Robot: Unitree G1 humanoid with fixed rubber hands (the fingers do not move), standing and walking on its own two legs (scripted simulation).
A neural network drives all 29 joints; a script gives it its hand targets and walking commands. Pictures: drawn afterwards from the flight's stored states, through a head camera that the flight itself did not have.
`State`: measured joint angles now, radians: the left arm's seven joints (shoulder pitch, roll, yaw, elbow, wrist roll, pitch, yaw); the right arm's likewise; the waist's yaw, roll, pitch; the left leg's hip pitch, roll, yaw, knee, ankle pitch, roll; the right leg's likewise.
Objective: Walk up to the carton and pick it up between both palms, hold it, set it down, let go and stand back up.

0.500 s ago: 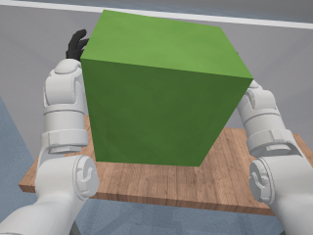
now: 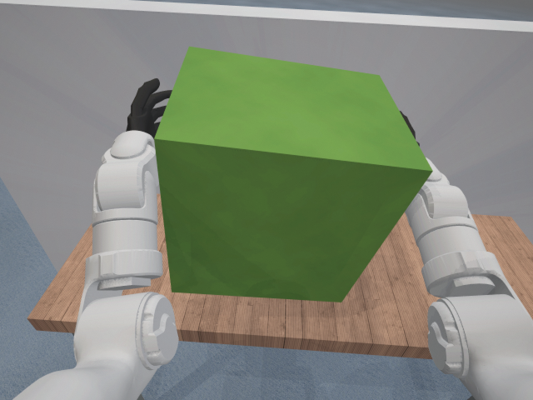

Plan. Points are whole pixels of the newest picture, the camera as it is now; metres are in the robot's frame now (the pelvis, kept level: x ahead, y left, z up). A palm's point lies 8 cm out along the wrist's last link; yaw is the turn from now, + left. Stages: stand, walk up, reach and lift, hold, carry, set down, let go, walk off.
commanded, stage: set down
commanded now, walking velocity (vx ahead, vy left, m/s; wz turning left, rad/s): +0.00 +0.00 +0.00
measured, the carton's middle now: (272, 186) +0.38 -0.01 +0.18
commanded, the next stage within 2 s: none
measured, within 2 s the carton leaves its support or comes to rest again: neither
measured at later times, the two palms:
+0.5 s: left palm (155, 156) +0.40 +0.15 +0.22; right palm (399, 182) +0.38 -0.21 +0.19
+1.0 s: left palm (158, 177) +0.40 +0.16 +0.18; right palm (393, 191) +0.39 -0.21 +0.16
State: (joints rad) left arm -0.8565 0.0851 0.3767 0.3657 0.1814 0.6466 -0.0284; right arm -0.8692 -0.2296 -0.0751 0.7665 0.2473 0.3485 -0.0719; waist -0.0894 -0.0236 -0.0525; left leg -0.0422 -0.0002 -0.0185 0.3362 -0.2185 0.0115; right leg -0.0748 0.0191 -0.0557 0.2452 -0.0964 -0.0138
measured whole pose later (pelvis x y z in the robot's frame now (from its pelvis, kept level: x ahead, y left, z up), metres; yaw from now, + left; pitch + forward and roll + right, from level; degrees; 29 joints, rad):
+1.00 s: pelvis +0.01 +0.00 +0.00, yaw +1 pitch -1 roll -1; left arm -0.71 0.05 0.33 0.41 0.15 0.50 0.00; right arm -0.74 -0.17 -0.18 0.75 0.12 0.27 0.00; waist -0.10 -0.03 -0.06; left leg -0.09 -0.01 -0.05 0.33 -0.21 0.00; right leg -0.12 0.01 -0.08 0.24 -0.10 -0.02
